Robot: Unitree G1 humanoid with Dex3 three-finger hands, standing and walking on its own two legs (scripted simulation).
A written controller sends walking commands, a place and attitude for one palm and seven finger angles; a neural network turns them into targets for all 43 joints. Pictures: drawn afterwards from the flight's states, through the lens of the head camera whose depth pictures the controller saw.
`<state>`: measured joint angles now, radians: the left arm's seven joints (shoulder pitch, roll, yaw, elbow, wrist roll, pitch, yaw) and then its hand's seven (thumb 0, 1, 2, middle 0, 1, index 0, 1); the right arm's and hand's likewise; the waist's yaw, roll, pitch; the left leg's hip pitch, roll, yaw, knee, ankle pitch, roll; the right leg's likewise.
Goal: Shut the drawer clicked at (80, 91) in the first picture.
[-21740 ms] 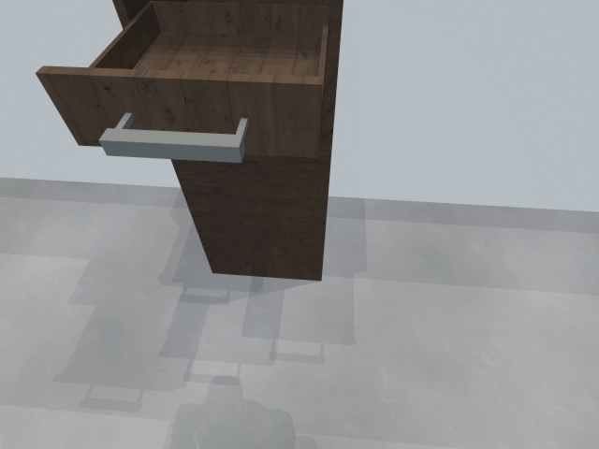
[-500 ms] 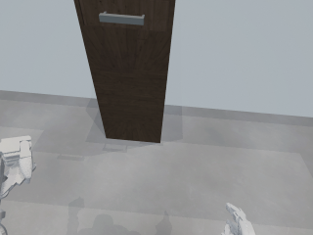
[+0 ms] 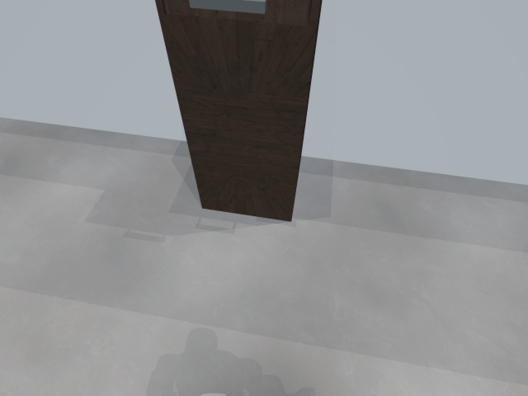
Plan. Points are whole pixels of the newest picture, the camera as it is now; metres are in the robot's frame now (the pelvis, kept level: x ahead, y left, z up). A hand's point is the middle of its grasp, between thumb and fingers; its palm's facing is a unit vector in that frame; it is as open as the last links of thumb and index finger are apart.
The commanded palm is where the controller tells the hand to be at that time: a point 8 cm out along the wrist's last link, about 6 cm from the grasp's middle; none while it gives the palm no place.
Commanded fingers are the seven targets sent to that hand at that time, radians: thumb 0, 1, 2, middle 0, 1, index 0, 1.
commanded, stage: let the arm hang, fingers relaxed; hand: left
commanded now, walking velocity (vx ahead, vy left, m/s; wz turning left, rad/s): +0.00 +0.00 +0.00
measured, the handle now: out of the picture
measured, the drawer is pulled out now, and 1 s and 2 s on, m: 0.00 0.00 0.00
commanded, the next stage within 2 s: look to check the result in 0.74 s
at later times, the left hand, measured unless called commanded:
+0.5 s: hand out of the picture +0.02 +0.19 -0.15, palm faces +0.01 -0.97 -0.24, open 7.2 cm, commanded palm none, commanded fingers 0.00 0.90 0.90 -0.20 -0.30 -0.20 -0.30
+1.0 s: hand out of the picture +0.05 +0.21 -0.15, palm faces -0.01 -0.96 -0.27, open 7.4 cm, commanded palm none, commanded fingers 0.00 0.90 0.90 -0.20 -0.30 -0.20 -0.30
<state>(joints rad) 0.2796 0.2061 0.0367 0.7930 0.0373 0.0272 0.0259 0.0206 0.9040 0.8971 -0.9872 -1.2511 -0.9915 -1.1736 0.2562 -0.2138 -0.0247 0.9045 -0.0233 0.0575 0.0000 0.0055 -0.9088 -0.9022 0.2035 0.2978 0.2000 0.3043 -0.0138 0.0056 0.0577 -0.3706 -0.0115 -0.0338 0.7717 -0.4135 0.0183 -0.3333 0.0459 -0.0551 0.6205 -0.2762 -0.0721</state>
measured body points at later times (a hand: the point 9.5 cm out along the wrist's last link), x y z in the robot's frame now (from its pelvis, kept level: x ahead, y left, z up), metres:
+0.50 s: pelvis -0.01 +0.00 +0.02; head -0.01 -0.01 +0.47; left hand +0.02 +0.24 -0.13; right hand -0.02 -0.22 -0.15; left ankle +0.00 +0.11 -0.72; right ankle +0.04 -0.08 -0.72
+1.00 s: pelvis +0.00 +0.00 +0.02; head +0.01 -0.01 +0.47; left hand +0.05 +0.26 -0.13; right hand -0.01 -0.25 -0.14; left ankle +0.00 +0.11 -0.72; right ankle +0.04 -0.08 -0.72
